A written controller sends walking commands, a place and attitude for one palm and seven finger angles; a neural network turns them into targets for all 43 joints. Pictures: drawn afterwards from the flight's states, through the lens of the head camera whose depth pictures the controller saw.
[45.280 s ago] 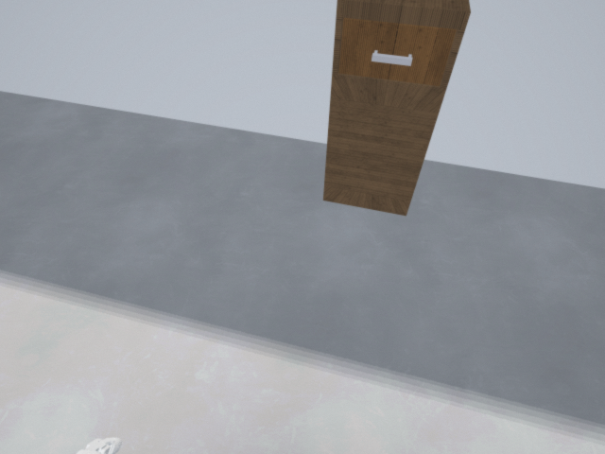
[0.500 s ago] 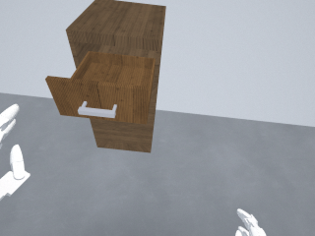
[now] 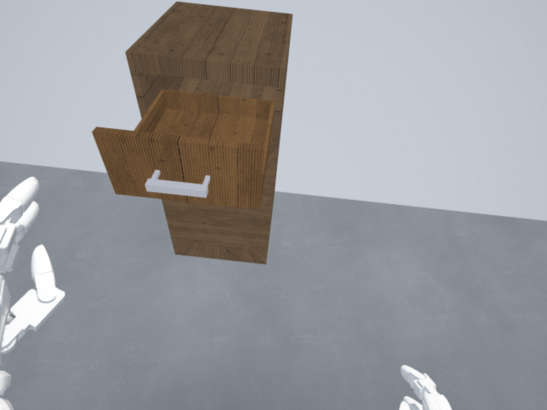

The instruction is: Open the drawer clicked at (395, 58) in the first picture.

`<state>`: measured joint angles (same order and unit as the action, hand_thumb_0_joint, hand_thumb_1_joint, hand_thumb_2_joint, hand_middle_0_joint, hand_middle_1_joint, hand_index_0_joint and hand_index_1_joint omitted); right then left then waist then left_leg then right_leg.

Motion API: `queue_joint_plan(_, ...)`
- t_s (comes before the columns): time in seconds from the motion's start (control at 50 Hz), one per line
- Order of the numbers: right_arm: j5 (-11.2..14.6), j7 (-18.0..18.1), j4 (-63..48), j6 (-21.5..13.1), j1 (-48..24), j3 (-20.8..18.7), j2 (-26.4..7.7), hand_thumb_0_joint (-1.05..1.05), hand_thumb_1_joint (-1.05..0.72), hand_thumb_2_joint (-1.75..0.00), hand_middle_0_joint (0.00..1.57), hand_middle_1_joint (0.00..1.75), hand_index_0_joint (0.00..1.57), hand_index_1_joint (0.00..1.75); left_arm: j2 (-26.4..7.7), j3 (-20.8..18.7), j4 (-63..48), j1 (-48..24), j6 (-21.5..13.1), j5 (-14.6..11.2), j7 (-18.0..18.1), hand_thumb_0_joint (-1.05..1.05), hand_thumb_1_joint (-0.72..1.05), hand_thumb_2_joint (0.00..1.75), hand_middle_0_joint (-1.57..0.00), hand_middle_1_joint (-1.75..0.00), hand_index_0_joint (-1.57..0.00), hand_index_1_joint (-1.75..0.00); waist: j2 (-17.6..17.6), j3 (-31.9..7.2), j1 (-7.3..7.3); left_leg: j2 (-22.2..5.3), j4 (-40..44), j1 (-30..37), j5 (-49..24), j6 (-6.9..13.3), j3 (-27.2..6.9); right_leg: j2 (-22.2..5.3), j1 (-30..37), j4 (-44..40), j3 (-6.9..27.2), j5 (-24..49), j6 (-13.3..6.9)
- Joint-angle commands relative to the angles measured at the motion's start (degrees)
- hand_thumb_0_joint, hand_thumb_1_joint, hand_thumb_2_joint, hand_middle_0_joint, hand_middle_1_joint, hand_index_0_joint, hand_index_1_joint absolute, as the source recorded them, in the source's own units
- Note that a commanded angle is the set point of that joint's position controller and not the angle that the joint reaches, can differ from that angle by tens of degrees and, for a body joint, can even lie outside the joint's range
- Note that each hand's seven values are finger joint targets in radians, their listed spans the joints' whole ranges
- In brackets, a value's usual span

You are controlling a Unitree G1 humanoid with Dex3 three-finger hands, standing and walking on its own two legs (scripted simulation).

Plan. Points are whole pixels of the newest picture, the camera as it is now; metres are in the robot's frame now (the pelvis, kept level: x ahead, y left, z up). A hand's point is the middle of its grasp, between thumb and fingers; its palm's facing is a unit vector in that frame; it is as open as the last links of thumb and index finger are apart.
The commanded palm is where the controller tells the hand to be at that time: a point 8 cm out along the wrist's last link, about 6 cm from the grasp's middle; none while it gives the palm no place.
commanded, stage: let the arm hang, fingers relaxed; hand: left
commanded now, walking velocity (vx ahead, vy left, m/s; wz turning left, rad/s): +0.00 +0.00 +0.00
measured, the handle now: (179, 182) +0.57 +0.23 -0.03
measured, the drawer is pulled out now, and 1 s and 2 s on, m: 0.27 0.27 0.27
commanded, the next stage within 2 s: look to check the result in 1.10 s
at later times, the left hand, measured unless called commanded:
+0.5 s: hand out of the picture -0.08 +0.18 -0.16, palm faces +0.06 -0.97 -0.23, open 7.2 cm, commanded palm none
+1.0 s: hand out of the picture +0.02 +0.16 -0.16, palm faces +0.06 -0.97 -0.22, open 7.3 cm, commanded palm none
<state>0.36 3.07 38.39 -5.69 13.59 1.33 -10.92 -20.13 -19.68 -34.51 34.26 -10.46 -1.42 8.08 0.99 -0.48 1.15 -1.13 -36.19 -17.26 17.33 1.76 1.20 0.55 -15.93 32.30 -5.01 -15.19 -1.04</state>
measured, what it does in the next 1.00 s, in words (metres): stands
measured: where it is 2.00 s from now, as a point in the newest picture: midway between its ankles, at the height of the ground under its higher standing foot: outside the picture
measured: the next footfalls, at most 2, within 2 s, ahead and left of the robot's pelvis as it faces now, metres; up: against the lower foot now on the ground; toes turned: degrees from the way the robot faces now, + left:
none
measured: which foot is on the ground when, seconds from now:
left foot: down 0.00-1.00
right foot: down 0.00-1.00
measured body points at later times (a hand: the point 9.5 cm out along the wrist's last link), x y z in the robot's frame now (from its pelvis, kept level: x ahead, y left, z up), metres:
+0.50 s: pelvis +0.00 -0.01 +0.01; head +0.02 -0.01 +0.46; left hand -0.08 +0.23 -0.14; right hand -0.01 -0.23 -0.14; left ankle +0.02 +0.10 -0.73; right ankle +0.02 -0.13 -0.73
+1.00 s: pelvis +0.00 -0.02 +0.01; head +0.01 -0.03 +0.46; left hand +0.02 +0.21 -0.14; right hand -0.01 -0.23 -0.15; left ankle +0.02 +0.10 -0.73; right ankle +0.02 -0.13 -0.73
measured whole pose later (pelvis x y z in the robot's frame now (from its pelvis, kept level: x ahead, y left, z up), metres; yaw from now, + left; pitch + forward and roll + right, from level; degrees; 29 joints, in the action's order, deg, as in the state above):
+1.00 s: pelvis +0.00 -0.02 +0.01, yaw +3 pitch -3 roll +0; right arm -1.0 1.3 64.2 1.1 17.2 -0.4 -7.3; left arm -8.9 -0.6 63.4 12.8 0.3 0.9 1.7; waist -1.2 3.5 1.1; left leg 0.7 -24.3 -10.6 11.0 0.1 -1.1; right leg 1.4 -10.3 25.2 1.3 -12.2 -1.1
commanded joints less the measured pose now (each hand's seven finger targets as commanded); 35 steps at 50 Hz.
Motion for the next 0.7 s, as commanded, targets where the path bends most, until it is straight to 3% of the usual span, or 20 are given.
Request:
queue_joint_plan(0.0,-1.2,-3.6,3.7,-1.1,1.7,-6.0,-11.2,0.00,-0.90,-0.90,0.20,0.30,0.20,0.30,3.6,12.4,37.7,-5.5,10.8,4.7,-7.0,0.00,0.90,0.90,-0.20,-0.30,-0.20,-0.30,-13.1,-2.4,2.16,-10.3,10.3,3.1,-25.3,4.7,-15.7,-3.1,-10.8,12.0,3.4,-0.6,1.7)
queue_joint_plan(0.02,-1.6,-3.1,2.1,0.7,1.8,-5.1,-10.2,0.00,-0.90,-0.90,0.20,0.30,0.20,0.30,3.5,13.3,38.3,-9.9,11.8,3.9,-6.9,0.00,0.90,0.90,-0.20,-0.30,-0.20,-0.30,-7.8,-1.9,2.46,-14.0,13.6,0.8,-25.8,7.7,-22.4,-0.9,-12.3,18.3,5.2,-14.3,2.1)
queue_joint_plan(0.04,-2.2,-2.7,1.2,1.3,1.8,-4.8,-11.0,0.00,-0.90,-0.90,0.20,0.30,0.20,0.30,3.1,13.7,40.7,-12.2,11.8,3.7,-6.9,0.00,0.90,0.90,-0.20,-0.30,-0.20,-0.30,-2.2,-2.0,1.83,-14.7,13.1,0.5,-27.3,9.5,-24.7,-1.1,-12.6,21.5,7.6,-15.6,2.2)
queue_joint_plan(0.06,-2.8,-2.4,1.0,1.8,1.2,-4.4,-10.5,0.00,-0.90,-0.90,0.20,0.30,0.20,0.30,3.0,14.1,44.3,-13.2,11.4,3.7,-6.9,0.00,0.90,0.90,-0.20,-0.30,-0.20,-0.30,3.0,-2.8,0.41,-13.2,10.0,2.7,-34.9,9.7,-21.8,-1.9,-10.8,17.8,7.8,-14.6,2.1)
queue_joint_plan(0.08,-2.9,-2.3,1.3,2.5,-0.1,-4.0,-10.3,0.00,-0.90,-0.90,0.20,0.30,0.20,0.30,3.0,14.6,48.6,-13.5,11.1,3.6,-6.9,0.00,0.90,0.90,-0.20,-0.30,-0.20,-0.30,4.1,-3.9,-1.18,-11.2,7.6,3.8,-38.9,7.9,-16.5,-2.1,-6.3,10.0,6.8,-10.6,2.1)
queue_joint_plan(0.1,-2.5,-2.3,1.9,2.7,-1.4,-3.5,-9.9,0.00,-0.90,-0.90,0.20,0.30,0.20,0.30,2.4,14.9,53.7,-13.5,11.1,3.4,-6.9,0.00,0.90,0.90,-0.20,-0.30,-0.20,-0.30,2.1,-5.4,-2.19,-8.3,6.5,3.6,-37.9,5.1,-12.3,-1.9,-0.6,2.9,6.3,-1.0,1.7)
queue_joint_plan(0.12,-1.9,-2.2,2.9,3.1,-2.0,-3.3,-9.0,0.00,-0.90,-0.90,0.20,0.30,0.20,0.30,0.8,15.1,58.7,-13.4,11.0,3.4,-6.8,0.00,0.90,0.90,-0.20,-0.30,-0.20,-0.30,0.5,-5.0,-2.39,-4.3,5.6,0.1,-29.3,2.4,-9.0,-3.0,5.8,-1.7,9.6,11.3,0.7)
queue_joint_plan(0.14,-1.4,-2.3,4.0,3.6,-1.4,-3.0,-7.8,0.00,-0.90,-0.90,0.20,0.30,0.20,0.30,-1.2,15.4,63.0,-14.8,11.1,3.3,-6.9,0.00,0.90,0.90,-0.20,-0.30,-0.20,-0.30,-2.2,-2.5,-1.55,-1.2,7.3,-2.3,-15.3,0.2,-6.7,-5.7,6.8,-4.6,13.5,13.4,-0.8)
queue_joint_plan(0.16,-1.2,-2.7,5.0,4.3,-0.4,-2.8,-7.3,0.00,-0.90,-0.90,0.20,0.30,0.20,0.30,-2.4,16.1,66.7,-16.8,11.6,3.0,-7.1,0.00,0.90,0.90,-0.20,-0.30,-0.20,-0.30,-7.9,1.8,-0.39,-0.8,11.9,-2.4,-2.5,-0.3,-7.3,-6.5,1.9,-7.1,13.3,2.0,-1.5)
queue_joint_plan(0.18,-1.6,-2.8,6.0,4.9,-1.0,-2.6,-7.2,0.00,-0.90,-0.90,0.20,0.30,0.20,0.30,-2.2,16.6,70.2,-17.8,11.6,2.9,-7.3,0.00,0.90,0.90,-0.20,-0.30,-0.20,-0.30,-7.3,3.9,-0.77,-1.1,13.8,-2.9,-0.7,0.0,-8.4,-4.5,0.9,-6.9,12.8,-0.6,-1.3)
queue_joint_plan(0.2,-1.6,-2.6,7.2,5.3,-1.0,-2.9,-7.7,0.00,-0.90,-0.90,0.20,0.30,0.20,0.30,-2.1,17.0,73.8,-18.0,11.4,2.6,-7.2,0.00,0.90,0.90,-0.20,-0.30,-0.20,-0.30,-2.5,3.0,-1.00,-2.1,14.1,-2.2,-1.4,0.5,-9.4,-3.1,2.4,-7.4,12.0,0.3,-1.2)
queue_joint_plan(0.22,-1.5,-2.4,8.8,5.4,-1.0,-2.8,-8.1,0.00,-0.90,-0.90,0.20,0.30,0.20,0.30,-1.3,17.4,77.3,-18.0,11.1,2.5,-7.3,0.00,0.90,0.90,-0.20,-0.30,-0.20,-0.30,-1.5,3.2,-1.09,-1.9,14.4,-1.0,-0.7,0.4,-8.7,-3.5,2.7,-8.8,12.6,0.3,-1.2)
queue_joint_plan(0.26,-1.1,-2.2,12.0,5.4,0.4,-2.4,-7.1,0.00,-0.90,-0.90,0.20,0.30,0.20,0.30,-0.9,18.0,82.4,-17.4,10.5,2.2,-7.3,0.00,0.90,0.90,-0.20,-0.30,-0.20,-0.30,-6.1,2.5,-0.64,-1.2,14.6,2.8,-1.9,-0.1,-6.8,-4.4,2.3,-10.8,13.6,1.1,-1.5)
queue_joint_plan(0.3,-1.1,-1.9,14.2,5.5,2.2,-2.4,-5.8,0.00,-0.90,-0.90,0.20,0.30,0.20,0.30,0.4,17.6,86.2,-16.1,10.2,2.2,-7.1,0.00,0.90,0.90,-0.20,-0.30,-0.20,-0.30,-8.0,1.1,-0.58,-1.9,15.2,5.1,-3.5,0.0,-7.0,-4.0,3.4,-11.2,12.7,3.4,-1.5)
queue_joint_plan(0.36,-0.9,-1.5,17.4,5.7,4.7,-2.3,-4.9,0.00,-0.90,-0.90,0.20,0.30,0.20,0.30,1.4,18.4,90.7,-15.2,10.1,2.0,-7.1,0.00,0.90,0.90,-0.20,-0.30,-0.20,-0.30,-4.2,0.4,-0.23,-2.3,15.5,6.9,-4.8,0.1,-6.7,-4.4,3.8,-12.3,11.8,4.3,-1.4)
queue_joint_plan(0.42,-0.7,-1.3,20.0,6.1,6.4,-2.2,-4.1,0.00,-0.90,-0.90,0.20,0.30,0.20,0.30,2.4,18.9,94.0,-14.3,10.2,2.0,-6.7,0.00,0.90,0.90,-0.20,-0.30,-0.20,-0.30,-2.1,3.5,-0.09,-2.8,16.4,6.8,-4.3,0.4,-6.7,-4.5,2.3,-13.2,11.0,2.8,-1.5)
queue_joint_plan(0.44,-0.8,-1.3,20.8,6.2,6.6,-2.3,-3.9,0.00,-0.90,-0.90,0.20,0.30,0.20,0.30,2.9,19.1,94.9,-14.0,10.3,2.0,-6.6,0.00,0.90,0.90,-0.20,-0.30,-0.20,-0.30,-3.0,4.7,-0.11,-2.7,16.9,6.4,-3.5,0.4,-6.9,-4.3,1.6,-13.4,11.1,1.8,-1.6)
queue_joint_plan(0.5,-0.7,-1.3,22.5,6.3,7.9,-2.3,-3.4,0.00,-0.90,-0.90,0.20,0.30,0.20,0.30,3.0,19.0,96.9,-13.0,10.2,2.0,-6.3,0.00,0.90,0.90,-0.20,-0.30,-0.20,-0.30,-0.5,4.7,-0.27,-2.5,16.6,6.7,-4.4,0.4,-6.6,-4.4,2.1,-13.6,10.7,1.3,-1.6)
queue_joint_plan(0.68,-1.1,-1.3,25.1,6.4,9.0,-2.4,-2.2,0.00,-0.90,-0.90,0.20,0.30,0.20,0.30,3.9,18.7,98.4,-13.7,10.4,2.0,-5.8,0.00,0.90,0.90,-0.20,-0.30,-0.20,-0.30,-0.9,7.4,-0.35,-2.4,18.2,4.8,-2.3,0.3,-7.0,-4.2,1.3,-13.6,10.6,-2.6,-1.8)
